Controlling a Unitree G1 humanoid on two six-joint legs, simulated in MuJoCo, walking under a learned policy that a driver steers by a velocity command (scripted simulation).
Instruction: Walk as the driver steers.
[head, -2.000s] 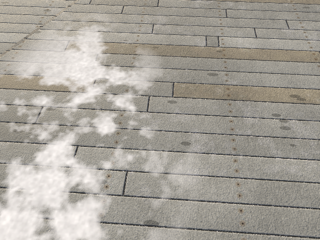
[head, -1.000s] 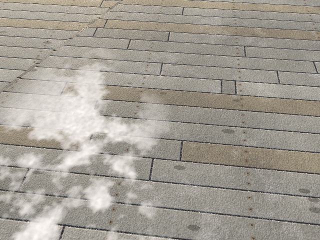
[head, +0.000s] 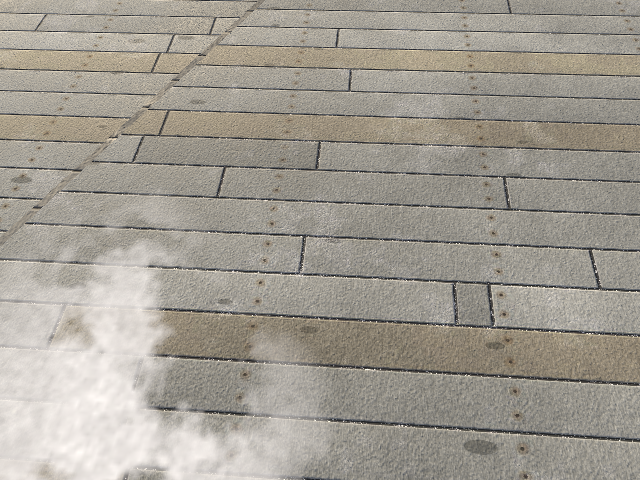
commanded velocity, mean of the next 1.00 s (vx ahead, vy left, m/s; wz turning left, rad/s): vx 0.50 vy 0.00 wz -0.32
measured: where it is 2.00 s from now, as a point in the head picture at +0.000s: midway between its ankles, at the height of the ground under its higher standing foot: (409, 342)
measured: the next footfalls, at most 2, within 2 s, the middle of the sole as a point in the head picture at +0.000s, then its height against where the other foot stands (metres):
left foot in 0.38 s outside the picture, level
right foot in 0.94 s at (411, 416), level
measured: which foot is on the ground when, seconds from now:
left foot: up 0.00-0.36, down 0.38-0.96, up 0.98-1.00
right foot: down 0.00-0.40, up 0.42-0.92, down 0.94-1.00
